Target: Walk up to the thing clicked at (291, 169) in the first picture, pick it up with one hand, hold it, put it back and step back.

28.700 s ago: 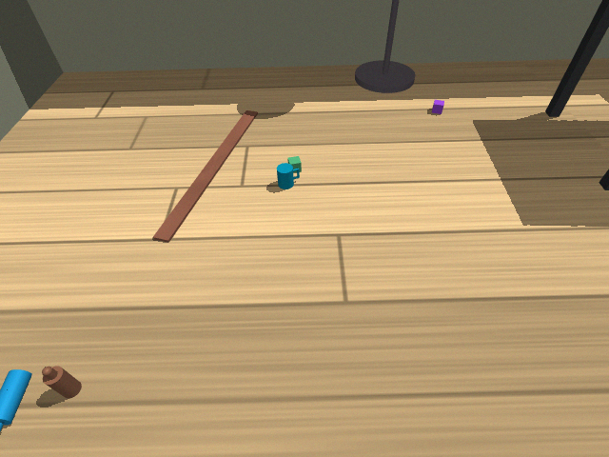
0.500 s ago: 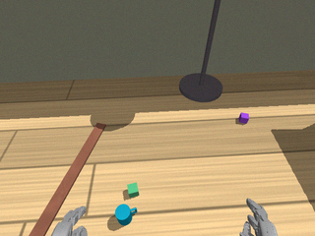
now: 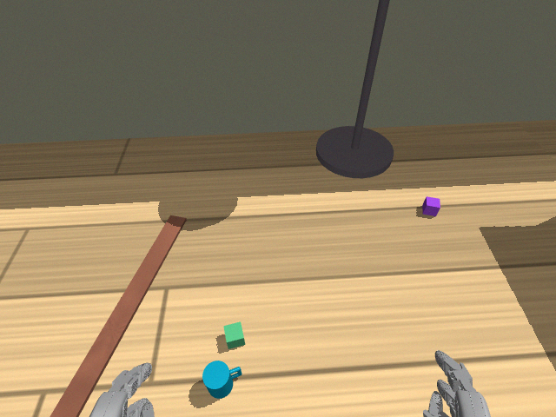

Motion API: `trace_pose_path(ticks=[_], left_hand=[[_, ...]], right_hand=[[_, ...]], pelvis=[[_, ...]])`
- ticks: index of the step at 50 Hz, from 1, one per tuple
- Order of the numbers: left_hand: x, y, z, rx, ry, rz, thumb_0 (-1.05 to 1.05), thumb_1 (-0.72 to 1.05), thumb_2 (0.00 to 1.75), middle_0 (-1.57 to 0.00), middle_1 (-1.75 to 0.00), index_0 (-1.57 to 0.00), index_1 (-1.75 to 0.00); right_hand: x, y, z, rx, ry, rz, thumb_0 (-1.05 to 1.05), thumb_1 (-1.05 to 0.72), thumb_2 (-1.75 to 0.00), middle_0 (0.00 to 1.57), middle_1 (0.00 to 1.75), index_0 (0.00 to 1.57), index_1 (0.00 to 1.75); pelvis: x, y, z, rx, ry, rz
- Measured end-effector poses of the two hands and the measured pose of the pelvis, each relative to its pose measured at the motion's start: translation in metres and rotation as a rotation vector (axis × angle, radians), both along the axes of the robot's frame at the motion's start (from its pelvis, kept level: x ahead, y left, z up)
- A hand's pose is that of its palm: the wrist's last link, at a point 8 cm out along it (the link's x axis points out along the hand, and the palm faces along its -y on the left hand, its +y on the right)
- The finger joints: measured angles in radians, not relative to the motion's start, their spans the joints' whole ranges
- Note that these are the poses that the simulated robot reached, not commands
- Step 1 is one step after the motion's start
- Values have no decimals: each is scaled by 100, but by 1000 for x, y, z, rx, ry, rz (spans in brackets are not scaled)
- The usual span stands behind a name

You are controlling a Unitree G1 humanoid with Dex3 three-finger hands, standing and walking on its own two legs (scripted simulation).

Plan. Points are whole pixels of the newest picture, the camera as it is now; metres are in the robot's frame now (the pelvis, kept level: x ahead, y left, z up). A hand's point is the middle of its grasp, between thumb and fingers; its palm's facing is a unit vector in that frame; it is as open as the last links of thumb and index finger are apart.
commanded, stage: home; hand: left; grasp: from above
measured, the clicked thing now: (223, 377) +0.40 +0.19 -0.66
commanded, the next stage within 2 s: stand in 0.04 s
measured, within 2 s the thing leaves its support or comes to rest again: neither
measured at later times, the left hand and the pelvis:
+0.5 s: hand out of the picture +0.08 +0.24 -0.11, palm faces +0.05 -0.94 -0.34, open 7.4 cm; pelvis -0.01 +0.01 +0.03, yaw +1 degrees
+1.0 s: hand out of the picture +0.01 +0.24 -0.10, palm faces +0.06 -0.94 -0.34, open 7.4 cm; pelvis -0.02 +0.00 +0.06, yaw +2 degrees
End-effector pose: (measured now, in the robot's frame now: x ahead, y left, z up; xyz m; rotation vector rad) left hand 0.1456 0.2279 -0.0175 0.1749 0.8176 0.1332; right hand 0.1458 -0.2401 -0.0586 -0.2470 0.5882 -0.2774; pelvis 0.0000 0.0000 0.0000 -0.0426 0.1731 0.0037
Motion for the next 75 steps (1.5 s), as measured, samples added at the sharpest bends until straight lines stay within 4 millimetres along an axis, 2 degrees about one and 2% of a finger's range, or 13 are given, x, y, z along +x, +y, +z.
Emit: trace_pose_path(ticks=[7,10,13,19,24,33,42,49,57,66,75], left_hand=[[2,0,-1,0,-3,2,1,91,90,-20,-29,-20,-30],[7,9,-14,72,-40,-31,1,91,90,-20,-29,-20,-30],[2,24,-30,110,0,-25,1,91,89,-20,-29,-20,-30],[-33,49,-48,131,146,30,1,91,90,-20,-29,-20,-30],[-69,60,-56,129,263,73,1,91,90,-20,-29,-20,-30],[-114,60,-57,94,390,125,1,91,90,-20,-29,-20,-30],[-137,58,-50,96,452,140,0,91,90,-20,-30,-20,-31],[-142,60,-44,113,469,145,0,91,90,-20,-30,-20,-31],[-138,58,-42,119,478,145,0,91,90,-20,-30,-20,-31],[-122,54,-42,110,473,138,0,91,90,-20,-30,-20,-31],[-101,52,-40,104,445,127,0,91,90,-20,-30,-20,-31]], right_hand=[[2,-1,0,-2,3,0,1,-90,-90,21,30,20,30],[-1,-3,-12,-41,159,111,1,-90,-90,21,30,20,30],[-10,-10,-19,-42,319,169,1,-90,-90,21,30,20,30],[-34,-27,-17,-8,432,107,1,-90,-90,21,30,21,30],[-53,-32,-15,-1,499,60,1,-90,-90,21,30,20,30],[-75,-23,-12,28,580,37,1,-90,-90,20,30,20,30],[-83,-23,-9,58,608,30,1,-90,-90,21,30,20,30],[-88,-32,-8,57,629,21,1,-90,-90,21,30,20,30],[-95,-45,-7,45,661,10,1,-91,-90,20,30,20,30],[-95,-52,-5,34,689,6,1,-91,-90,20,30,20,30],[-85,-52,-3,30,677,12,1,-91,-90,20,30,20,30]], pelvis=[[2,0,0,-1,-1,2],[-4,-1,6,19,-71,6],[-7,-1,13,36,-108,7],[-8,3,25,44,-153,0],[-6,6,33,36,-182,6],[-9,9,49,32,-222,19],[-14,6,59,36,-245,26],[-17,1,62,38,-251,30],[-15,-4,64,37,-247,32],[-9,-8,65,37,-239,31],[-3,-8,67,39,-235,26]])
